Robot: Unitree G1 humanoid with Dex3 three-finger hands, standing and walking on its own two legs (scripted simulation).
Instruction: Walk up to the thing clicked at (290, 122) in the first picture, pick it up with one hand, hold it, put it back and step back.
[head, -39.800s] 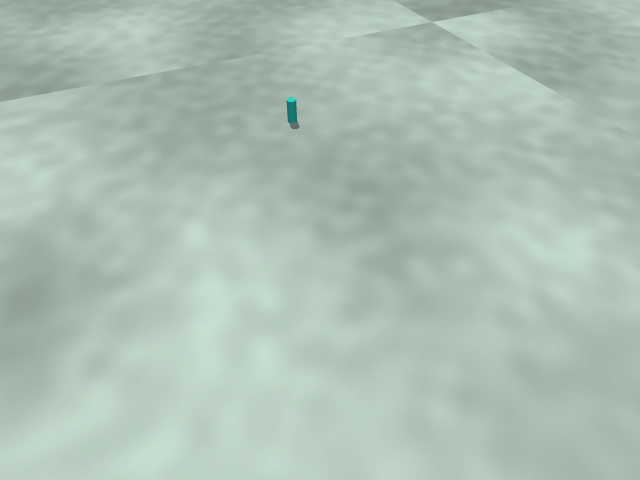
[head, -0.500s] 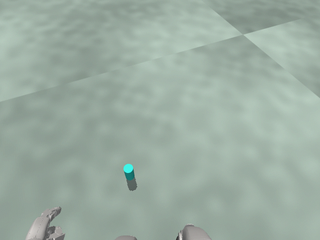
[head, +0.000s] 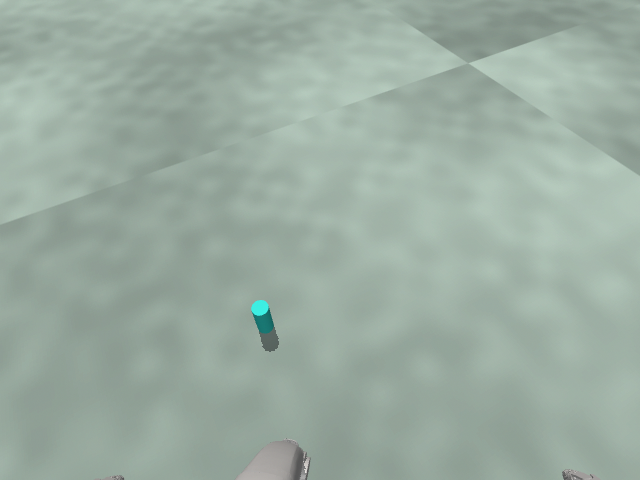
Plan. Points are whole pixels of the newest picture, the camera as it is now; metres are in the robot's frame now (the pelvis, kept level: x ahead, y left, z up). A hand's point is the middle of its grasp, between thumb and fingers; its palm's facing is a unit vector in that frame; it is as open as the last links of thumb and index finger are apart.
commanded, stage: step back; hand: left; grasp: from the side
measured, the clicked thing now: (263, 317) +0.66 +0.25 -0.69
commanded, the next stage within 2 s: stand in 1.70 s
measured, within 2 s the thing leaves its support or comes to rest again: neither
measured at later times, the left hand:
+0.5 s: hand out of the picture -0.09 +0.24 -0.16, palm faces +0.00 -0.92 -0.40, open 7.4 cm
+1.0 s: hand out of the picture -0.24 +0.23 -0.14, palm faces +0.10 -0.92 -0.38, open 7.4 cm
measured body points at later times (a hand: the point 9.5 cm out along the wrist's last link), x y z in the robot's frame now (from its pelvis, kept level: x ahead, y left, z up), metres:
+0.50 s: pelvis -0.17 -0.04 -0.01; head -0.12 -0.03 +0.43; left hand -0.09 +0.29 -0.13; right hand -0.02 -0.35 -0.11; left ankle -0.06 +0.11 -0.72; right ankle -0.21 -0.17 -0.73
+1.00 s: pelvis -0.28 -0.05 +0.00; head -0.28 -0.05 +0.45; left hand -0.25 +0.28 -0.12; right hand -0.18 -0.35 -0.12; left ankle -0.27 +0.07 -0.72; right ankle -0.25 -0.18 -0.72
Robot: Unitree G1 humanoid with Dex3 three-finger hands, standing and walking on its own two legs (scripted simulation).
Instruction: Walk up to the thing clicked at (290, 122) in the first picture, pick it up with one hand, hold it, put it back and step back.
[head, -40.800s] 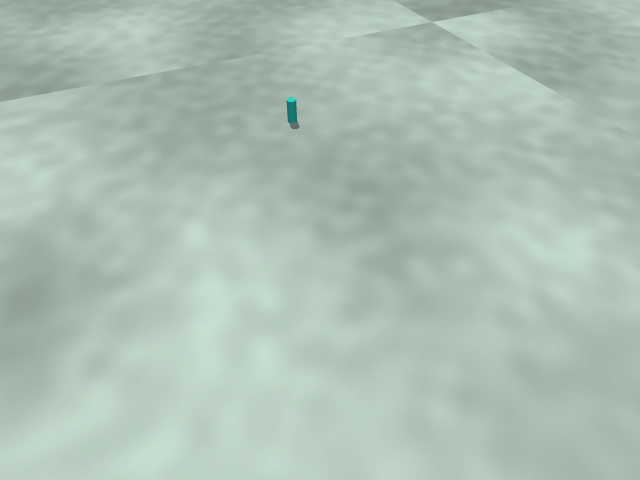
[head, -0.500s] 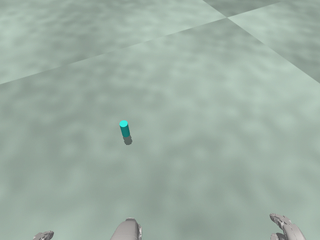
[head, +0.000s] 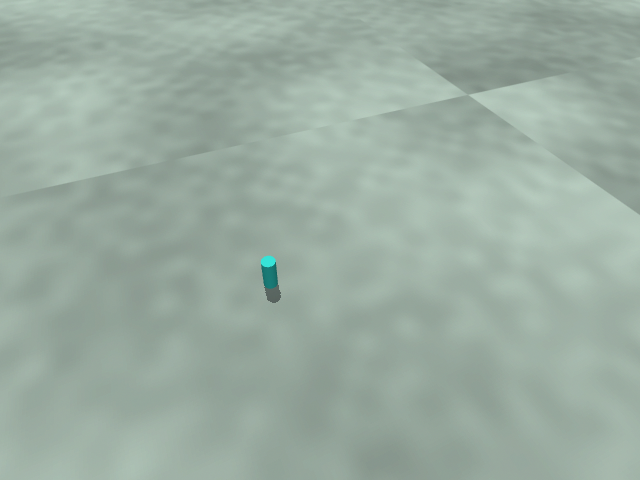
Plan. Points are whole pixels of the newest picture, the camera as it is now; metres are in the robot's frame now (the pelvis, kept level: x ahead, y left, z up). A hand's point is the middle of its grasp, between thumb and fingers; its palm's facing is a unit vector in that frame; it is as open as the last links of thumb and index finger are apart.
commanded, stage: step back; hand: left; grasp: from the side
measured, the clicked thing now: (269, 272) +0.96 +0.22 -0.69
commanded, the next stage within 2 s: stand in 0.70 s
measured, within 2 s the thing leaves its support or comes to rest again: neither
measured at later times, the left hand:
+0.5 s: hand out of the picture +0.10 +0.28 -0.15, palm faces +0.03 -0.93 -0.36, open 7.4 cm
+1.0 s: hand out of the picture +0.14 +0.26 -0.13, palm faces +0.00 -0.94 -0.33, open 7.4 cm
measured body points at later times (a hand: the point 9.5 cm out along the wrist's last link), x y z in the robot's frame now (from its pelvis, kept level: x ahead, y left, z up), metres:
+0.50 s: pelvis +0.03 +0.02 +0.01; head +0.04 +0.02 +0.46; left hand +0.09 +0.33 -0.12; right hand +0.11 -0.28 -0.12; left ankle +0.03 +0.14 -0.73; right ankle +0.03 -0.12 -0.73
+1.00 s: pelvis +0.04 +0.02 +0.02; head +0.05 +0.02 +0.47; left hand +0.14 +0.31 -0.11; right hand +0.15 -0.28 -0.11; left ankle +0.03 +0.14 -0.73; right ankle +0.03 -0.12 -0.73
